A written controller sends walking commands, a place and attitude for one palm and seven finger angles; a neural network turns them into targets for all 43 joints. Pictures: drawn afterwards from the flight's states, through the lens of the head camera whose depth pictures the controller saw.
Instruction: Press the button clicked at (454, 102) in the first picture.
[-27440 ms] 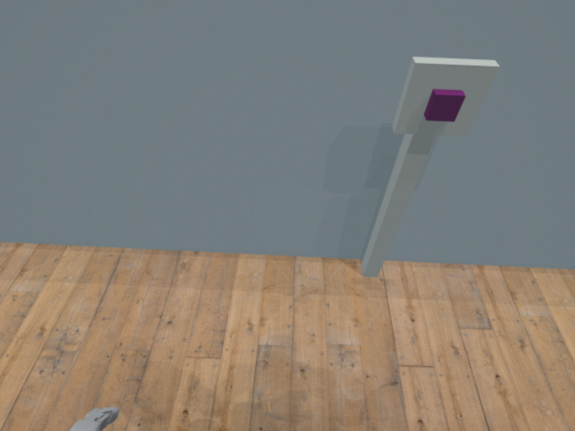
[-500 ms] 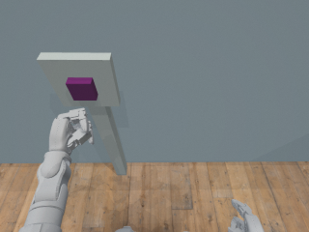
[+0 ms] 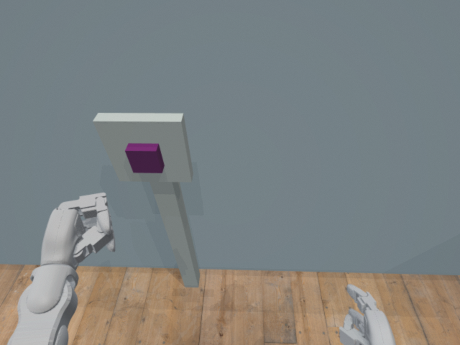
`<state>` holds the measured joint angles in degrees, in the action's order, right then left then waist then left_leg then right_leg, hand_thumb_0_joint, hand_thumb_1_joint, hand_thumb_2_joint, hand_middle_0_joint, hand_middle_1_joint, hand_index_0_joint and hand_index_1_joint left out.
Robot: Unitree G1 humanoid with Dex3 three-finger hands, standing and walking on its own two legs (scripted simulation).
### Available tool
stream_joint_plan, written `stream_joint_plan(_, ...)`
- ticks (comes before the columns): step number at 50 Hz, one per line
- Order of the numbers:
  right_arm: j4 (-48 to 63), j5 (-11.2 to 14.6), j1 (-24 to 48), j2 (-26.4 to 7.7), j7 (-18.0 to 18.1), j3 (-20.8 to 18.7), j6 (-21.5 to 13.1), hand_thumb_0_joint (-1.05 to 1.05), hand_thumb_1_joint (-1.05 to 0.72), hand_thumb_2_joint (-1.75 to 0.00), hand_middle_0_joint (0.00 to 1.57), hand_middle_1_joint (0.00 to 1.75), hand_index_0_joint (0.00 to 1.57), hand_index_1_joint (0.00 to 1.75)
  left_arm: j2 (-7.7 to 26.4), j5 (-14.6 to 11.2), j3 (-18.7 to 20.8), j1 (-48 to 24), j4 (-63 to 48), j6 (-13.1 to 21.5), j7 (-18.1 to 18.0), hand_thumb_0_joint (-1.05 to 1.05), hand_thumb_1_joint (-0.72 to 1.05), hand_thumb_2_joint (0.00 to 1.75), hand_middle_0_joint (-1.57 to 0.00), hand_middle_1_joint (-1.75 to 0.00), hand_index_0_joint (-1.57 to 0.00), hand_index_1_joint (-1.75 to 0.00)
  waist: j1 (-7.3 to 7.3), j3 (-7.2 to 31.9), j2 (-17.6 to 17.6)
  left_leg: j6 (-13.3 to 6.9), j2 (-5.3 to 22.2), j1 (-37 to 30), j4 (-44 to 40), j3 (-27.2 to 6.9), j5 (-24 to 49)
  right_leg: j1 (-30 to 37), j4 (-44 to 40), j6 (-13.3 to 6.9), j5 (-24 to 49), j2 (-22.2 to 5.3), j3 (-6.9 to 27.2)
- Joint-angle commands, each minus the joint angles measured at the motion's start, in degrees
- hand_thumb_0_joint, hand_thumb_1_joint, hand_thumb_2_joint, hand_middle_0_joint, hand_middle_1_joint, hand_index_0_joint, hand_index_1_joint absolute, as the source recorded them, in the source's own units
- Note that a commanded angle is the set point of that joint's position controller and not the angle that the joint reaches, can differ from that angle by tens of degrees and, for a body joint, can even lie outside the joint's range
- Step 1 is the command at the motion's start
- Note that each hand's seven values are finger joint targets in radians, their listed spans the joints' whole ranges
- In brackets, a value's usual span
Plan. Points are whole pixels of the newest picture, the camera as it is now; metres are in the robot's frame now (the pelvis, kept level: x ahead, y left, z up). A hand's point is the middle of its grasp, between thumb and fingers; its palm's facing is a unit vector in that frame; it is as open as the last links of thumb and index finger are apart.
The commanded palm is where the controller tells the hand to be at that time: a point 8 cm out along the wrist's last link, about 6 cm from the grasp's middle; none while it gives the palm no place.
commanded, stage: draw the hand back to the body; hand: left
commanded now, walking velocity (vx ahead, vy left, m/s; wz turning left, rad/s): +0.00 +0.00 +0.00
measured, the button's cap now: (146, 157) +0.48 +0.22 +0.06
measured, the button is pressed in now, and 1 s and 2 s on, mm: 0 0 0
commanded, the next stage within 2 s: step back with the hand held close in 0.86 s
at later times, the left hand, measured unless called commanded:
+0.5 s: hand (48, 241) +0.21 +0.25 +0.17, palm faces +0.37 -0.85 -0.37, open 3.1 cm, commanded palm +0.15 +0.29 +0.19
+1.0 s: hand (31, 247) +0.19 +0.25 +0.18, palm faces +0.41 -0.83 -0.38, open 3.1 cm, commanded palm +0.14 +0.30 +0.19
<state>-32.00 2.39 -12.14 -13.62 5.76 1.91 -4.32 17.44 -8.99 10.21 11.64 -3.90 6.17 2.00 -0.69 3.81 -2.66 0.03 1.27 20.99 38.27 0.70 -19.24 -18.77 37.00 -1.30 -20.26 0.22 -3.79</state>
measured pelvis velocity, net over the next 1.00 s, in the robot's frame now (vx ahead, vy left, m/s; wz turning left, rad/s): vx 0.01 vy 0.02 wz -0.01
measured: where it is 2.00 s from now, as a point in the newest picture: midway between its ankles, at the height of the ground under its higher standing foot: outside the picture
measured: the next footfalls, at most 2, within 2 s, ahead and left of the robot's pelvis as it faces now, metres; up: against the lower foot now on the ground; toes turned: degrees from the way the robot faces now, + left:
none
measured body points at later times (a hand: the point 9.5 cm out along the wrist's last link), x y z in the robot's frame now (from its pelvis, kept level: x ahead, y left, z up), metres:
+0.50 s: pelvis +0.02 +0.02 +0.02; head -0.01 +0.00 +0.47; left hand +0.18 +0.29 +0.19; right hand +0.21 -0.19 -0.06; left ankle +0.01 +0.12 -0.72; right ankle -0.01 -0.10 -0.72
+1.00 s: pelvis +0.01 +0.02 +0.02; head -0.02 +0.00 +0.47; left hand +0.16 +0.29 +0.21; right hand +0.20 -0.20 -0.06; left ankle +0.01 +0.12 -0.72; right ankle -0.01 -0.10 -0.72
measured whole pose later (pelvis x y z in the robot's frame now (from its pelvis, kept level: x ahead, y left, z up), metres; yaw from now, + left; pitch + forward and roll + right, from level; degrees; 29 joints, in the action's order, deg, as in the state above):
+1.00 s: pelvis +0.01 +0.02 +0.02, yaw -1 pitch -5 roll -1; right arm -35.7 -0.3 -11.5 -12.4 4.8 1.6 -6.1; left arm 18.4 -3.0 16.1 30.5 -28.9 4.4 -6.8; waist -3.7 -0.7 -3.6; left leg -1.2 0.2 6.2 25.4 1.9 -14.5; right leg -3.7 22.6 0.1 -14.2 -0.4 -2.6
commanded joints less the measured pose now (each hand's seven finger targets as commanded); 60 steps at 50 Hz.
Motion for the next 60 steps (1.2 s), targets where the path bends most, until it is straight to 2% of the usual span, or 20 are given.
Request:
stream_joint_plan(1,8.63,-0.49,7.27,-5.48,0.60,-1.86,-2.34,0.00,-0.90,-0.90,0.20,0.30,0.20,0.30,9.58,2.62,5.15,-3.72,-17.45,1.03,-6.05,0.00,0.90,0.90,-1.30,-1.50,-1.30,-1.50,-1.02,3.93,0.66,-2.25,-1.16,-7.76,-8.92,-0.35,8.82,4.65,-11.44,0.53,11.01,-1.47,3.45)
stream_joint_plan(2,8.45,-0.60,7.29,-5.42,0.62,-1.75,-2.38,0.00,-0.90,-0.90,0.20,0.30,0.20,0.30,8.93,3.12,4.53,-3.95,-19.11,0.94,-6.66,0.00,0.90,0.90,-1.30,-1.50,-1.30,-1.50,-0.88,4.27,-0.64,-2.09,-1.08,-9.16,-9.72,-0.50,9.57,5.30,-11.68,0.37,11.41,-1.29,3.08)
stream_joint_plan(3,8.29,-0.77,7.70,-5.65,0.65,-1.75,-2.62,0.00,-0.90,-0.90,0.20,0.30,0.20,0.30,8.99,3.45,4.15,-3.42,-19.80,0.70,-7.07,0.00,0.90,0.90,-1.30,-1.50,-1.30,-1.50,-0.86,3.09,1.39,-2.17,-0.83,-9.37,-10.36,-0.67,9.52,5.35,-12.69,0.44,11.02,-0.97,3.01)
stream_joint_plan(7,7.61,-1.34,7.91,-5.42,0.77,-1.53,-3.35,0.00,-0.90,-0.90,0.20,0.30,0.20,0.30,9.62,4.60,4.95,-3.19,-24.87,0.38,-8.99,0.00,0.90,0.90,-1.30,-1.50,-1.30,-1.50,-0.98,3.58,-1.01,-2.04,-0.94,-13.14,-12.88,-0.98,11.21,7.77,-13.93,0.21,12.42,-0.97,2.45)
stream_joint_plan(11,6.89,-1.74,8.34,-5.10,0.46,-1.55,-3.70,0.00,-0.90,-0.90,0.20,0.30,0.20,0.30,9.37,4.92,6.37,2.62,-26.70,0.15,-9.54,0.00,0.90,0.90,-1.30,-1.50,-1.30,-1.50,-1.79,2.64,0.90,-1.92,-0.74,-14.48,-14.45,-0.93,14.39,10.19,-14.65,0.26,15.18,-0.93,1.92)
stream_joint_plan(14,6.73,-1.81,8.74,-4.99,-0.17,-1.59,-3.70,0.00,-0.90,-0.90,0.20,0.30,0.20,0.30,8.34,5.12,6.26,6.60,-28.72,0.05,-9.38,0.00,0.90,0.90,-1.30,-1.50,-1.30,-1.50,-2.17,1.15,-0.94,-1.65,-0.51,-15.15,-15.37,-0.95,16.68,11.23,-15.17,0.16,16.61,-0.87,1.97)
stream_joint_plan(18,6.53,-2.18,8.88,-5.16,-0.77,-1.92,-3.74,0.00,-0.90,-0.90,0.20,0.30,0.20,0.30,8.98,5.20,8.28,10.91,-30.07,-0.14,-9.26,0.00,0.90,0.90,-1.30,-1.50,-1.30,-1.50,-2.68,-0.11,1.66,-1.48,-0.23,-14.87,-16.07,-1.13,18.41,12.14,-15.95,0.30,17.83,-0.41,1.64)
stream_joint_plan(26,6.86,-2.24,8.88,-4.39,-1.06,-2.03,-4.08,0.00,-0.90,-0.90,0.20,0.30,0.20,0.30,10.94,5.32,12.55,14.39,-37.11,0.96,-9.43,0.00,0.90,0.90,-1.30,-1.50,-1.30,-1.50,-3.40,0.36,-1.79,-1.06,-0.29,-15.66,-16.20,-0.94,19.74,13.44,-16.10,0.15,18.88,-0.42,1.80)
stream_joint_plan(28,6.79,-2.27,9.07,-4.53,-1.02,-2.29,-4.45,0.00,-0.90,-0.90,0.20,0.30,0.20,0.30,11.42,5.24,13.56,16.41,-37.71,1.08,-9.44,0.00,0.90,0.90,-1.30,-1.50,-1.30,-1.50,-3.66,0.49,0.21,-1.22,-0.20,-15.88,-15.89,-0.89,20.65,13.61,-16.66,0.18,19.86,-0.12,1.85)
stream_joint_plan(32,6.19,-2.22,8.43,-4.73,-1.19,-2.45,-4.10,0.00,-0.90,-0.90,0.20,0.30,0.20,0.30,8.39,5.42,11.18,15.79,-35.48,0.79,-9.17,0.00,0.90,0.90,-1.30,-1.50,-1.30,-1.50,-2.69,-2.99,-0.21,-1.05,-0.01,-15.26,-16.65,-0.77,17.59,11.46,-17.11,0.43,16.82,-0.20,1.70)
stream_joint_plan(33,6.11,-2.30,8.50,-4.89,-1.03,-2.66,-4.20,0.00,-0.90,-0.90,0.20,0.30,0.20,0.30,8.20,5.43,11.09,15.89,-34.61,0.64,-9.18,0.00,0.90,0.90,-1.30,-1.50,-1.30,-1.50,-2.65,-3.88,1.72,-1.28,-0.01,-15.16,-16.65,-0.71,16.99,10.87,-17.89,0.49,16.42,0.00,1.67)
stream_joint_plan(40,6.28,-2.53,8.83,-4.65,-0.44,-2.55,-4.54,0.00,-0.90,-0.90,0.20,0.30,0.20,0.30,10.24,5.71,12.57,13.66,-37.27,1.46,-9.85,0.00,0.90,0.90,-1.30,-1.50,-1.30,-1.50,-3.47,-0.28,-0.30,-1.37,-0.37,-15.97,-17.02,-1.14,15.69,13.17,-17.08,0.18,15.12,-0.41,2.04)
stream_joint_plan(42,6.29,-2.55,8.75,-4.59,-0.59,-2.46,-4.96,0.00,-0.90,-0.90,0.20,0.30,0.20,0.30,10.38,5.78,12.61,14.15,-38.81,1.62,-9.90,0.00,0.90,0.90,-1.30,-1.50,-1.30,-1.50,-3.60,0.57,-3.30,-1.08,-0.39,-16.48,-16.81,-1.09,17.48,13.71,-16.70,0.05,16.74,-0.53,2.14)
stream_joint_plan(48,5.81,-2.51,8.97,-4.63,-0.62,-2.57,-5.18,0.00,-0.90,-0.90,0.20,0.30,0.20,0.30,10.09,5.48,13.03,15.84,-35.94,1.27,-9.75,0.00,0.90,0.90,-1.30,-1.50,-1.30,-1.50,-3.55,-3.53,-0.17,-1.00,-0.19,-14.75,-17.45,-0.91,14.73,12.09,-18.40,0.16,14.63,0.00,2.19)
stream_joint_plan(49,5.29,-2.48,8.59,-4.76,-0.64,-2.40,-4.71,0.00,-0.90,-0.90,0.20,0.30,0.20,0.30,7.86,5.60,10.60,13.89,-33.02,1.01,-9.59,0.00,0.90,0.90,-1.30,-1.50,-1.30,-1.50,-2.57,-5.03,1.02,-1.04,-0.18,-14.38,-17.84,-0.92,13.80,11.34,-18.36,0.29,13.51,-0.12,1.98)
stream_joint_plan(50,7.98,-2.28,7.95,-6.20,-0.93,-2.80,-3.06,0.00,-0.90,-0.90,0.20,0.30,0.20,0.30,15.39,5.56,18.63,7.81,-37.89,3.33,-9.87,0.00,0.90,0.90,-1.30,-1.50,-1.30,-1.50,-0.61,-7.75,1.28,-2.59,1.02,-10.09,-16.28,-2.03,10.12,6.26,-21.73,0.72,13.81,-2.70,7.94)
stream_joint_plan(51,6.76,-2.44,7.77,-5.35,-0.78,-2.79,-2.15,0.00,-0.90,-0.90,0.20,0.30,0.20,0.30,11.12,5.57,15.75,14.38,-31.81,3.53,-9.38,0.00,0.90,0.90,-1.30,-1.50,-1.30,-1.50,-0.23,-6.67,4.42,-2.67,0.73,-10.90,-15.27,-2.52,9.94,5.57,-22.47,0.67,13.16,-3.83,7.73)
stream_joint_plan(52,6.94,-2.61,8.09,-5.50,-0.95,-2.97,-1.35,0.00,-0.90,-0.90,0.20,0.30,0.20,0.30,9.96,5.96,14.06,16.37,-31.26,3.53,-9.14,0.00,0.90,0.90,-1.30,-1.50,-1.30,-1.50,-0.23,-6.51,4.91,-2.66,0.83,-11.34,-14.95,-2.30,11.12,5.11,-22.87,0.72,13.93,-4.13,8.00)
stream_joint_plan(55,7.77,-2.72,7.79,-6.06,-1.19,-3.42,0.38,0.00,-0.90,-0.90,0.20,0.30,0.20,0.30,9.60,6.35,13.24,18.48,-33.66,4.50,-9.10,0.00,0.90,0.90,-1.30,-1.50,-1.30,-1.50,0.11,-1.84,1.48,-2.29,1.42,-11.45,-15.13,-1.93,16.29,7.79,-19.87,0.92,19.16,-4.23,6.44)
stream_joint_plan(60,10.18,-2.28,7.72,-5.80,-1.09,-4.20,2.21,0.00,-0.90,-0.90,0.20,0.30,0.20,0.30,12.55,6.12,16.06,23.31,-39.48,5.45,-9.79,0.00,0.90,0.90,-1.30,-1.50,-1.30,-1.50,-0.14,6.50,0.85,-2.23,2.42,-11.31,-14.08,-2.16,25.65,12.34,-14.24,1.51,27.09,-3.72,4.69)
